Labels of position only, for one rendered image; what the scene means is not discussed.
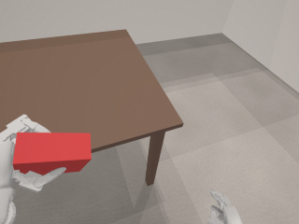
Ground robot left hand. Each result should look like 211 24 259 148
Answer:
0 114 66 193

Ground robot right hand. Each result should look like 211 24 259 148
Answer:
207 189 243 224

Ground table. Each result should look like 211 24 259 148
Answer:
0 29 184 186

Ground sponge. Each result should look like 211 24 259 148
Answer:
12 133 92 175

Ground robot left forearm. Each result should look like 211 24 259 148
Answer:
0 187 18 224

